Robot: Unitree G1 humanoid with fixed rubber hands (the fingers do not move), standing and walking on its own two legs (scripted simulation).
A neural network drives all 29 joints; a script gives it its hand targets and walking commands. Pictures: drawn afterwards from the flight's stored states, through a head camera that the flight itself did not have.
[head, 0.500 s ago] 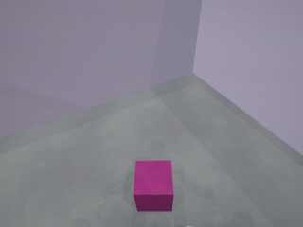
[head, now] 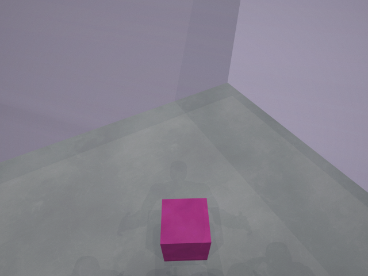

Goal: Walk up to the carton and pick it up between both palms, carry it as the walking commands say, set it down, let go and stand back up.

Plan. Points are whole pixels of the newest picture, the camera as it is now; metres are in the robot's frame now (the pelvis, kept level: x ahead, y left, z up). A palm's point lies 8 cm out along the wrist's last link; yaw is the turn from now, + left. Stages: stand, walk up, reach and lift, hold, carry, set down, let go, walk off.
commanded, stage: walk up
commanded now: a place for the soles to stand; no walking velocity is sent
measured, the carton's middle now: (185, 230) +0.47 +0.02 -0.62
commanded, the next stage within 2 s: stand in 0.82 s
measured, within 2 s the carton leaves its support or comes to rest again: neither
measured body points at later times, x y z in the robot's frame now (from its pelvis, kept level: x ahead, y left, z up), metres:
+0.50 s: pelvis +0.01 +0.00 +0.00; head +0.02 +0.00 +0.45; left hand +0.10 +0.32 -0.09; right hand +0.10 -0.33 -0.09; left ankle +0.02 +0.11 -0.71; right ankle +0.04 -0.15 -0.71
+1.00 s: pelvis -0.01 +0.00 +0.00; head +0.00 +0.00 +0.45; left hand +0.09 +0.32 -0.09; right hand +0.10 -0.34 -0.08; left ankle +0.02 +0.11 -0.71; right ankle +0.04 -0.15 -0.71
